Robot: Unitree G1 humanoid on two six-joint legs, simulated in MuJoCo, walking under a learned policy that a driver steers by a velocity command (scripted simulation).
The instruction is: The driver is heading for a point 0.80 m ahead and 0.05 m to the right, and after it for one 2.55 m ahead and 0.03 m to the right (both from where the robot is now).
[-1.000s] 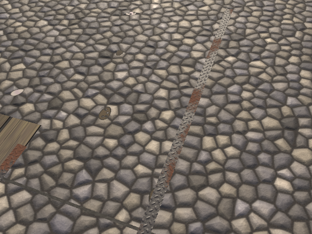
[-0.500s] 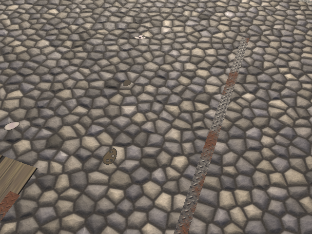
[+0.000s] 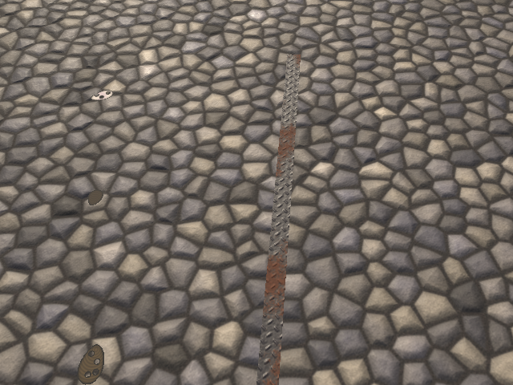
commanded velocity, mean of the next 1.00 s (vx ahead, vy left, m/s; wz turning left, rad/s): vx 0.50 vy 0.00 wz -0.26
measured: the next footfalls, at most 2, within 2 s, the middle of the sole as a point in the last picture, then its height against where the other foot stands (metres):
left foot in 0.40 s outside the picture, level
right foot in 0.92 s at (339, 316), level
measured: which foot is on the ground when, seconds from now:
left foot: up 0.00-0.38, down 0.40-0.94, up 0.96-1.00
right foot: down 0.00-0.42, up 0.44-0.90, down 0.92-1.00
